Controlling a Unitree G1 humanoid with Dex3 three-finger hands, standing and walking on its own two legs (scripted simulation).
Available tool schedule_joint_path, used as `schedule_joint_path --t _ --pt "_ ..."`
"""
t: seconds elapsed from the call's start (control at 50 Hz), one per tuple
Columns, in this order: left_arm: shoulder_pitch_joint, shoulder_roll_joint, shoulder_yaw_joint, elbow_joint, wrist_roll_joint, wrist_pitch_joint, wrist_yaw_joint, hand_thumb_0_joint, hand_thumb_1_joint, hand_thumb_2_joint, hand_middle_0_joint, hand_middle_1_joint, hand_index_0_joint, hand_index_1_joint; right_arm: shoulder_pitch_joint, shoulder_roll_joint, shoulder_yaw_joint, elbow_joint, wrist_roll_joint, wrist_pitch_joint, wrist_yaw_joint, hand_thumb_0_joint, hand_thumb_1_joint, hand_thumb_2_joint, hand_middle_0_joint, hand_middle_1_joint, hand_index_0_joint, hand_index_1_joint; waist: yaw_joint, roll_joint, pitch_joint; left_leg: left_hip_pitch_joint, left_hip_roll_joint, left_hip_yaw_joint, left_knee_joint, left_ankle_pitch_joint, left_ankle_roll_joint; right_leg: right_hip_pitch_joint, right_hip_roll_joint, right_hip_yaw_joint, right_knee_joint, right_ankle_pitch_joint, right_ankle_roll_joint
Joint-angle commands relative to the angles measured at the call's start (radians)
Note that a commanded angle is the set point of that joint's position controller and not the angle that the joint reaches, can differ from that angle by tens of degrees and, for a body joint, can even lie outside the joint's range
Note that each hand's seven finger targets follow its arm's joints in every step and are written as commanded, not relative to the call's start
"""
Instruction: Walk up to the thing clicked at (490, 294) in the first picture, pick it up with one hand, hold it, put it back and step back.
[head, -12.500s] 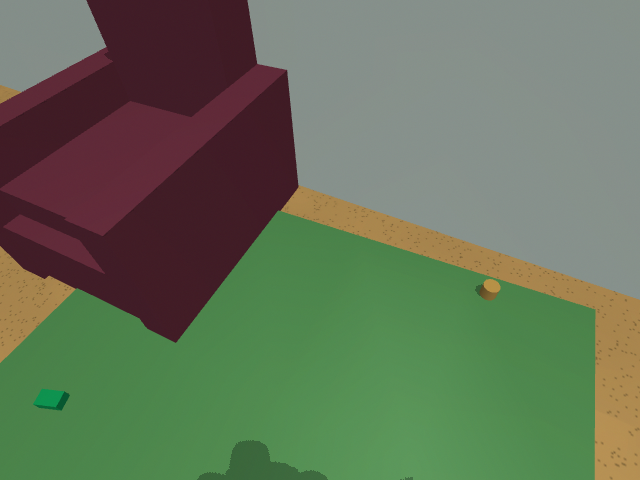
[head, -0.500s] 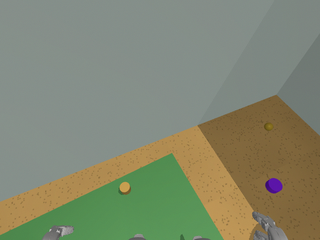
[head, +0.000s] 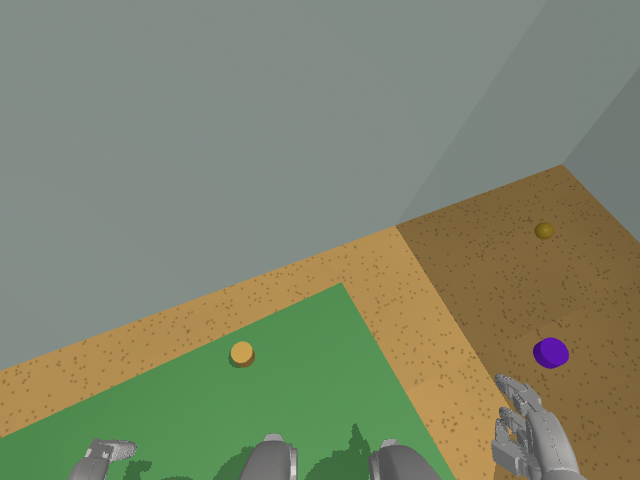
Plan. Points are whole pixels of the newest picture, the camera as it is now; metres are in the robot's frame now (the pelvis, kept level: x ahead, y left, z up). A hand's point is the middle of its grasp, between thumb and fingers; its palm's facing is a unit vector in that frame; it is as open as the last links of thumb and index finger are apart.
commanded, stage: rise first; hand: left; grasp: from above
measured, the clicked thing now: (243, 354) +0.45 +0.22 -0.65
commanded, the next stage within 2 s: none
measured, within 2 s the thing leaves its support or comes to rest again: neither
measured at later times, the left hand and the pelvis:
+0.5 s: hand (155, 457) +0.19 +0.28 -0.25, palm faces -0.40 -0.64 -0.66, open 14.0 cm; pelvis -0.05 -0.01 -0.11, yaw -1 degrees
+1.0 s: hand (188, 387) +0.32 +0.29 -0.42, palm faces -0.47 -0.15 -0.87, open 13.6 cm; pelvis -0.10 -0.01 -0.28, yaw -6 degrees
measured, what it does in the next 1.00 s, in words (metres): lowers itself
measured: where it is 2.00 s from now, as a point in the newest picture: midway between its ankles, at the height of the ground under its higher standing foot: outside the picture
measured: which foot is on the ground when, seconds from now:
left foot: down 0.00-1.00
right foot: down 0.00-1.00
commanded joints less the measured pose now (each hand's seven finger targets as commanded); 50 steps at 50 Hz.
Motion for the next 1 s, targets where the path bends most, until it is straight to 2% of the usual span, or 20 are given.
schedule_joint_path --t 0.0,0.02,0.06,0.08,0.12,0.16,0.22,0.28,0.34,0.4,0.52,0.62,0.68,0.76,0.78,0.82,0.84,0.88,0.9,0.98 --pt "0.068 0.170 0.074 -0.169 0.028 -0.031 0.025 0.000 -0.532 0.969 -0.064 -1.053 -0.059 -1.058 0.008 -0.151 -0.068 -0.152 -0.001 -0.051 -0.006 0.000 -0.856 -0.888 0.201 0.300 0.200 0.300 0.009 0.072 -0.279 0.246 0.005 -0.001 -0.106 0.444 0.007 0.060 0.009 -0.018 -0.085 0.365 -0.026" --pt "0.095 0.169 0.085 -0.124 0.030 -0.028 0.027 0.000 -0.527 0.954 -0.070 -1.059 -0.070 -1.058 0.023 -0.152 -0.069 -0.129 -0.002 -0.051 -0.005 0.000 -0.862 -0.890 0.201 0.300 0.200 0.300 0.005 0.062 -0.267 0.229 0.006 -0.004 -0.103 0.432 0.006 0.050 0.011 -0.021 -0.075 0.351 -0.028" --pt "0.082 0.183 0.091 -0.172 0.036 -0.038 0.034 0.000 -0.532 0.963 -0.081 -1.037 -0.073 -1.044 0.003 -0.146 -0.067 -0.152 -0.001 -0.052 -0.004 0.000 -0.866 -0.891 0.201 0.300 0.200 0.300 0.018 0.062 -0.273 0.189 -0.004 0.006 -0.084 0.376 0.013 0.049 0.007 -0.015 -0.077 0.336 -0.026" --pt "0.106 0.174 0.087 -0.128 0.040 -0.033 0.032 0.000 -0.549 0.972 -0.084 -1.039 -0.075 -1.047 0.014 -0.150 -0.066 -0.137 0.000 -0.052 -0.003 0.000 -0.878 -0.893 0.201 0.300 0.200 0.300 0.007 0.051 -0.251 0.170 -0.001 0.001 -0.086 0.345 0.010 0.030 0.011 -0.018 -0.065 0.302 -0.029" --pt "0.118 0.179 0.089 -0.154 0.042 -0.039 0.032 0.000 -0.543 0.968 -0.079 -1.048 -0.072 -1.054 0.007 -0.154 -0.069 -0.141 -0.001 -0.055 0.002 0.000 -0.872 -0.893 0.201 0.300 0.200 0.300 0.017 0.076 -0.278 0.168 0.000 -0.006 -0.078 0.349 0.007 0.005 0.010 -0.019 -0.043 0.293 -0.032" --pt "0.037 0.187 0.071 -0.177 0.061 -0.056 0.032 0.000 -0.564 0.966 -0.092 -1.048 -0.083 -1.055 0.003 -0.159 -0.070 -0.138 0.001 -0.060 0.003 0.000 -0.894 -0.898 0.201 0.300 0.200 0.300 -0.005 0.068 -0.275 0.150 0.003 -0.008 -0.055 0.333 0.009 -0.030 0.011 -0.020 -0.021 0.287 -0.031" --pt "-0.095 0.215 0.080 -0.098 0.103 -0.106 0.038 0.000 -0.577 0.964 -0.110 -1.031 -0.097 -1.043 -0.020 -0.164 -0.065 -0.121 -0.001 -0.077 0.006 0.000 -0.910 -0.903 0.201 0.300 0.200 0.300 -0.018 0.059 -0.220 0.036 0.003 -0.016 -0.006 0.200 0.010 -0.144 0.009 -0.016 0.040 0.185 -0.034" --pt "-0.222 0.233 0.069 -0.023 0.163 -0.179 0.040 0.000 -0.583 0.981 -0.086 -1.043 -0.076 -1.052 -0.042 -0.175 -0.072 -0.101 -0.004 -0.096 0.016 0.000 -0.903 -0.901 0.200 0.300 0.200 0.300 -0.021 0.067 -0.230 -0.060 -0.002 -0.014 0.059 0.083 0.009 -0.256 0.008 -0.004 0.116 0.094 -0.038" --pt "-0.321 0.251 0.046 0.040 0.245 -0.253 0.043 0.000 -0.566 0.983 -0.099 -1.038 -0.087 -1.050 -0.047 -0.188 -0.079 -0.062 -0.006 -0.114 0.028 0.000 -0.902 -0.901 0.200 0.300 0.200 0.300 -0.011 0.104 -0.330 -0.079 -0.002 -0.014 0.139 0.115 0.003 -0.340 0.006 0.001 0.209 0.116 -0.039" --pt "-0.413 0.326 0.085 0.151 0.321 -0.315 0.062 0.000 -0.533 0.951 -0.143 -1.018 -0.133 -1.028 -0.050 -0.205 -0.080 -0.021 -0.006 -0.121 0.039 0.000 -0.918 -0.907 0.200 0.300 0.200 0.300 0.004 0.090 -0.386 -0.164 -0.006 -0.011 0.231 0.137 0.006 -0.416 0.011 -0.003 0.298 0.128 -0.039" --pt "-0.555 0.388 0.093 0.310 0.456 -0.387 0.094 0.000 -0.491 0.935 -0.163 -1.022 -0.159 -1.027 -0.038 -0.216 -0.090 0.032 -0.010 -0.096 0.069 0.000 -0.908 -0.904 0.200 0.300 0.200 0.300 0.033 0.058 -0.521 -0.324 -0.013 0.019 0.417 0.205 0.023 -0.507 0.023 -0.006 0.413 0.182 -0.036" --pt "-0.806 0.489 0.109 0.360 0.576 -0.453 0.119 0.000 -0.519 0.980 -0.131 -1.034 -0.125 -1.043 -0.006 -0.233 -0.107 0.082 -0.023 -0.062 0.098 0.000 -0.896 -0.903 0.200 0.300 0.200 0.300 0.033 0.091 -0.646 -0.374 -0.003 0.009 0.545 0.238 0.021 -0.611 0.024 -0.028 0.539 0.193 -0.038" --pt "-0.941 0.516 0.089 0.450 0.649 -0.491 0.143 0.000 -0.514 0.998 -0.113 -1.025 -0.104 -1.036 0.020 -0.229 -0.104 0.106 -0.032 -0.043 0.108 0.000 -0.874 -0.898 0.200 0.300 0.200 0.300 0.002 0.051 -0.628 -0.500 -0.003 0.014 0.614 0.149 0.028 -0.658 0.029 -0.031 0.570 0.139 -0.032" --pt "-1.067 0.609 0.116 0.528 0.737 -0.536 0.185 0.000 -0.489 0.988 -0.103 -1.024 -0.102 -1.028 0.032 -0.235 -0.097 0.128 -0.048 -0.015 0.115 0.000 -0.865 -0.894 0.200 0.300 0.200 0.300 0.007 0.057 -0.661 -0.584 -0.005 0.020 0.678 0.066 0.028 -0.706 0.032 -0.039 0.618 0.060 -0.032" --pt "-1.118 0.612 0.104 0.531 0.760 -0.544 0.196 0.000 -0.476 0.980 -0.114 -1.007 -0.112 -1.011 0.039 -0.234 -0.096 0.133 -0.052 -0.008 0.115 0.000 -0.863 -0.894 0.200 0.300 0.200 0.300 0.002 0.068 -0.676 -0.597 -0.005 0.025 0.699 0.056 0.029 -0.713 0.033 -0.038 0.624 0.055 -0.030" --pt "-1.183 0.636 0.104 0.554 0.789 -0.554 0.219 0.000 -0.461 0.964 -0.121 -1.000 -0.123 -1.000 0.045 -0.236 -0.092 0.144 -0.058 0.007 0.115 0.000 -0.866 -0.894 0.200 0.300 0.200 0.300 -0.008 0.093 -0.682 -0.602 -0.004 0.021 0.713 0.020 0.025 -0.754 0.037 -0.049 0.647 0.017 -0.033" --pt "-1.187 0.614 0.082 0.600 0.803 -0.554 0.225 0.000 -0.461 0.961 -0.121 -0.995 -0.122 -0.996 0.050 -0.230 -0.090 0.146 -0.061 0.017 0.117 0.000 -0.866 -0.894 0.200 0.300 0.200 0.300 -0.024 0.090 -0.663 -0.618 -0.003 0.019 0.721 0.013 0.025 -0.765 0.039 -0.055 0.657 0.013 -0.033" --pt "-1.229 0.653 0.095 0.635 0.836 -0.558 0.243 0.000 -0.460 0.960 -0.123 -0.981 -0.123 -0.982 0.058 -0.237 -0.087 0.154 -0.067 0.036 0.118 0.000 -0.866 -0.895 0.200 0.300 0.200 0.300 -0.030 0.093 -0.652 -0.644 -0.003 0.009 0.732 -0.020 0.027 -0.809 0.040 -0.069 0.682 -0.019 -0.035" --pt "-1.258 0.701 0.113 0.639 0.853 -0.560 0.254 0.000 -0.425 0.928 -0.145 -0.966 -0.149 -0.962 0.053 -0.236 -0.082 0.158 -0.070 0.047 0.118 0.000 -0.866 -0.894 0.200 0.300 0.200 0.300 -0.020 0.116 -0.646 -0.654 -0.005 0.009 0.738 -0.034 0.026 -0.822 0.039 -0.072 0.697 -0.037 -0.038" --pt "-1.307 0.697 0.080 0.730 0.910 -0.563 0.271 0.000 -0.409 0.909 -0.165 -0.927 -0.169 -0.924 0.049 -0.241 -0.068 0.164 -0.085 0.080 0.121 0.000 -0.876 -0.896 0.200 0.300 0.200 0.300 -0.051 0.159 -0.574 -0.696 -0.002 -0.018 0.751 -0.111 0.024 -0.934 0.039 -0.099 0.757 -0.095 -0.044"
